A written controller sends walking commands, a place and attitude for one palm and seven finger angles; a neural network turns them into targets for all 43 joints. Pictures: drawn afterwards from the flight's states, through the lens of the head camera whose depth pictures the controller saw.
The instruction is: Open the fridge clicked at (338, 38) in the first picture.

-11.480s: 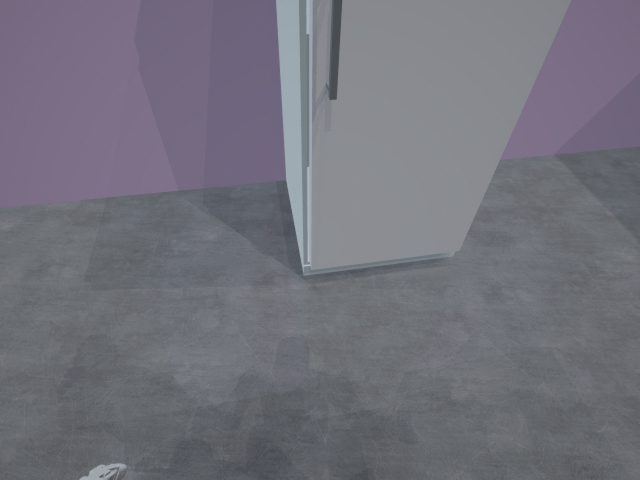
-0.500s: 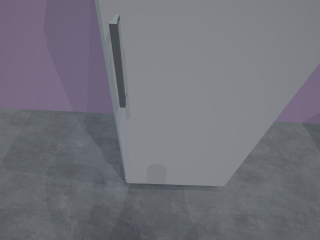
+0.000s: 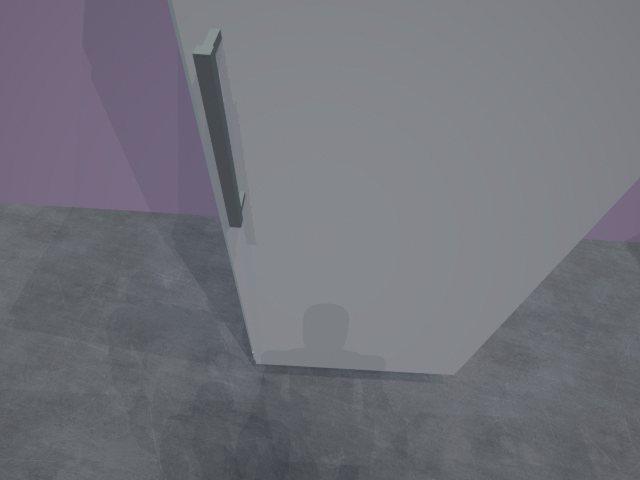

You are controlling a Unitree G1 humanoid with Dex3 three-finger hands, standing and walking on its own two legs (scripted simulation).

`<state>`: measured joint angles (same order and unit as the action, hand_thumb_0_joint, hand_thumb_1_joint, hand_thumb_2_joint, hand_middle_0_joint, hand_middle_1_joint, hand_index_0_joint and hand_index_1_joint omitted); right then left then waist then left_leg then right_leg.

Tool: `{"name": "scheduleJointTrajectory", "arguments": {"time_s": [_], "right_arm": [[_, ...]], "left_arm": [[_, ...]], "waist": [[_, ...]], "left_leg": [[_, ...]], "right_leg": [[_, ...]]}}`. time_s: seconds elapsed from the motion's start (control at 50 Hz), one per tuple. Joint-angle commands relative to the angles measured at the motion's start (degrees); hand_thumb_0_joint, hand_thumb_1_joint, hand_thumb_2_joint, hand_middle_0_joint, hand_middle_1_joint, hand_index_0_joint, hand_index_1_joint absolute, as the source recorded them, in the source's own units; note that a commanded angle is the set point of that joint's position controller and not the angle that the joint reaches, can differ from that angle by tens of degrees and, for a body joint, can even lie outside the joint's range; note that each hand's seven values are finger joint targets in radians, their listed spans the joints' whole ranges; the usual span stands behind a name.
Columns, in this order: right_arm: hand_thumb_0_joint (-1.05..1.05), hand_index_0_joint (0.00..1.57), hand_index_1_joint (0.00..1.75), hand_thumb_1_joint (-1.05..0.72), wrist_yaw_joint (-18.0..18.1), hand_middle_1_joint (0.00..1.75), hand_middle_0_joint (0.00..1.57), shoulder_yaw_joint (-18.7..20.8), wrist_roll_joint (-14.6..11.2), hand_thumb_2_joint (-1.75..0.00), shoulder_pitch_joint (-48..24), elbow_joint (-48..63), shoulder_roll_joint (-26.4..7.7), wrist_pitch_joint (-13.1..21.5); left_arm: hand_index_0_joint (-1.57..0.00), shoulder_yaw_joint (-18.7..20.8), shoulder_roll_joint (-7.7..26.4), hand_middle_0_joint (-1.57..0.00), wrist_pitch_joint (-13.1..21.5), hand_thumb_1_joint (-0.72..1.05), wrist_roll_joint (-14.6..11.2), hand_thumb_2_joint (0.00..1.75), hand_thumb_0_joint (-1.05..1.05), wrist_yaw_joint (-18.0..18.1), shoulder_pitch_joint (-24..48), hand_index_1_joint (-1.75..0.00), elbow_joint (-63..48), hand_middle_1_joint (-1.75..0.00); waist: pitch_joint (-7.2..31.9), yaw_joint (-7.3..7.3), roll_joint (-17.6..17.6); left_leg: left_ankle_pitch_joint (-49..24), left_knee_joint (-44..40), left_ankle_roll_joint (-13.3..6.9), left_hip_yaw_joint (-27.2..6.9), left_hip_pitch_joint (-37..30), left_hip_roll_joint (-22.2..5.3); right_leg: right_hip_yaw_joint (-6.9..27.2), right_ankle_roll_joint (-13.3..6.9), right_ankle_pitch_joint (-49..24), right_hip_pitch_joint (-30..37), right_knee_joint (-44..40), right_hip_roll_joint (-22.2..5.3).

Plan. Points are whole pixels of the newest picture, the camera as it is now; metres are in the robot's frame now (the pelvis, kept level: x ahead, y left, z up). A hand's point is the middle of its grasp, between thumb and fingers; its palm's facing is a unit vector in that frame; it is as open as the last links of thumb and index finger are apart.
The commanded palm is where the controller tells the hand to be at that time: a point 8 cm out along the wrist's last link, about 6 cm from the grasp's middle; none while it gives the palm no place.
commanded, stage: come to a stop and stand still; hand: left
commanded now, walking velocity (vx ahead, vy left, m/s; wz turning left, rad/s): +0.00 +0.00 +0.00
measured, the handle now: (226, 144) +0.46 +0.16 +0.16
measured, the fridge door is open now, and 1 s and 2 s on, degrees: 0 0 0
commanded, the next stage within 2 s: look again from close up in 1.08 s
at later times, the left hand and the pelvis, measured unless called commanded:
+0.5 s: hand out of the picture -0.03 +0.17 -0.17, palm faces +0.03 -0.99 -0.17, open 7.4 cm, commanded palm none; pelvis -0.03 +0.00 +0.01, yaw +0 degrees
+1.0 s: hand out of the picture -0.02 +0.20 -0.17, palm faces +0.00 -0.98 -0.21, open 7.3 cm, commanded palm none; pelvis -0.03 +0.03 +0.01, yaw -1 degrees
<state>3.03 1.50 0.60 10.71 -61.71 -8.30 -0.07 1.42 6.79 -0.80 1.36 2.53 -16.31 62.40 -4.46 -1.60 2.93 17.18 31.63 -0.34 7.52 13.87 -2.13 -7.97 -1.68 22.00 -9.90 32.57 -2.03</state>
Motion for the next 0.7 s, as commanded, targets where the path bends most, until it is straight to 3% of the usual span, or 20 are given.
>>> {"name": "scheduleJointTrajectory", "arguments": {"time_s": [0.0, 0.04, 0.18, 0.38, 0.48, 0.52, 0.54, 0.56, 0.58, 0.6, 0.68], "right_arm": [[0.0, 0.2, 0.3, -0.9, -0.2, 0.3, 0.2, 0.9, 0.1, -0.9, 5.1, 1.7, -3.9, 0.5], [0.0, 0.2, 0.3, -0.9, -0.4, 0.3, 0.2, 0.7, 0.1, -0.9, 4.6, 2.0, -4.0, 0.4], [0.0, 0.2, 0.3, -0.9, -1.1, 0.3, 0.2, 0.2, 0.3, -0.9, 3.3, 1.6, -4.7, 0.6], [0.0, 0.2, 0.3, -0.9, -1.4, 0.3, 0.2, -1.0, 0.4, -0.9, 5.1, -1.1, -5.0, 1.0], [0.0, 0.2, 0.3, -0.9, -1.3, 0.3, 0.2, -1.4, 0.3, -0.9, 7.2, -2.4, -4.4, 1.1], [0.0, 0.2, 0.3, -0.9, -1.3, 0.3, 0.2, -1.4, 0.3, -0.9, 8.3, -2.8, -3.9, 1.2], [0.0, 0.2, 0.3, -0.9, -2.0, 0.3, 0.2, -1.1, -0.1, -0.9, 1.9, 1.2, -6.5, 1.8], [0.0, 0.2, 0.3, -0.9, -2.4, 0.3, 0.2, -1.1, 0.0, -0.9, 7.6, 2.1, -2.9, 0.6], [0.0, 0.2, 0.3, -0.9, -2.7, 0.3, 0.2, -1.0, 0.3, -0.9, 9.9, 1.5, -3.5, 0.4], [0.0, 0.2, 0.3, -0.9, -2.8, 0.3, 0.2, -1.2, 0.7, -0.9, 11.9, 1.5, -2.8, 1.1], [0.0, 0.2, 0.3, -0.9, -2.1, 0.3, 0.2, -1.4, 0.5, -0.9, 11.7, 2.3, -3.8, 1.6]], "left_arm": [[-0.2, 1.0, 5.8, -0.2, 1.3, 0.9, 0.2, 0.9, 0.0, 0.3, -6.4, -0.3, -1.9, -0.3], [-0.2, 0.9, 6.4, -0.2, 1.5, 0.9, 0.1, 0.9, 0.0, 0.2, -5.8, -0.3, -2.3, -0.3], [-0.2, 0.2, 7.3, -0.2, 1.7, 0.9, -0.1, 0.9, 0.0, -0.3, -3.9, -0.3, -2.4, -0.3], [-0.2, -0.4, 7.6, -0.2, 2.0, 0.9, -0.5, 0.9, 0.0, -0.7, -3.6, -0.3, -0.5, -0.3], [-0.2, -0.6, 7.0, -0.2, 2.0, 0.9, -0.7, 0.9, 0.0, -0.6, -4.9, -0.3, 0.5, -0.3], [-0.2, -0.6, 6.6, -0.2, 2.1, 0.9, -0.7, 0.9, 0.0, -0.6, -5.4, -0.3, 0.8, -0.3], [-0.2, -1.8, 6.8, -0.2, 3.2, 0.9, 0.2, 0.9, 0.0, 1.7, -8.5, -0.3, 1.6, -0.3], [-0.2, -1.1, 10.4, -0.2, 3.7, 0.9, -0.3, 0.9, 0.0, 1.2, -4.5, -0.3, -1.2, -0.3], [-0.2, -1.0, 9.9, -0.2, 3.8, 0.9, -0.5, 0.9, 0.0, 0.7, -2.2, -0.3, -2.5, -0.3], [-0.2, -0.8, 8.9, -0.2, 4.3, 0.9, -0.4, 0.9, 0.0, 0.6, -1.5, -0.3, -3.0, -0.3], [-0.2, -1.4, 5.6, -0.2, 3.2, 0.9, -0.7, 0.9, 0.0, 0.1, -4.1, -0.3, -1.9, -0.3]], "waist": [[6.0, 0.89, -2.9], [6.7, 1.15, -2.6], [2.1, 1.03, -1.3], [-0.6, 0.84, -2.4], [-0.5, 0.81, -3.4], [0.1, 0.76, -3.0], [-3.6, -0.82, -5.8], [1.5, 4.12, -5.9], [2.7, 4.59, -5.4], [5.1, 4.82, -8.0], [1.4, 2.57, -4.2]], "left_leg": [[-28.2, -3.1, -1.9, -5.4, -5.8, -6.8], [-23.3, -3.7, -1.2, -4.9, -6.1, -6.1], [-12.9, -8.8, -1.0, -5.6, -4.3, -5.8], [-7.9, -12.9, -0.5, -6.1, -3.3, -5.4], [-7.4, -13.6, -0.5, -6.0, -3.3, -5.4], [-8.3, -13.5, -0.5, -5.9, -3.2, -5.5], [-8.1, -0.1, 0.9, -3.9, 1.9, -4.9], [0.0, -0.1, 0.5, -5.2, -0.2, -3.4], [-0.4, -0.1, 0.4, -4.9, -1.3, -3.4], [-6.5, -1.8, 0.1, -5.5, -2.6, -3.3], [-5.1, -7.1, -1.9, -7.7, 2.2, -4.8]], "right_leg": [[7.0, 0.1, -28.8, -0.7, -5.9, -6.6], [7.7, -0.5, -29.4, -1.1, -6.5, -7.4], [7.8, -0.1, -17.1, -3.2, -11.7, -6.6], [8.0, -0.3, -7.9, -2.6, -16.4, -6.1], [7.6, -0.4, -8.0, -1.9, -16.7, -6.0], [7.2, -0.4, -9.2, -1.0, -16.4, -5.9], [12.7, 1.3, -31.1, -4.8, -15.5, -9.3], [13.5, -2.1, -14.6, -5.0, -16.6, -11.8], [11.9, -3.6, -0.7, -8.0, -16.8, -9.7], [9.4, -3.9, -7.4, -6.3, -13.6, -8.6], [7.5, -2.2, -4.1, -5.1, -9.9, -4.6]]}}
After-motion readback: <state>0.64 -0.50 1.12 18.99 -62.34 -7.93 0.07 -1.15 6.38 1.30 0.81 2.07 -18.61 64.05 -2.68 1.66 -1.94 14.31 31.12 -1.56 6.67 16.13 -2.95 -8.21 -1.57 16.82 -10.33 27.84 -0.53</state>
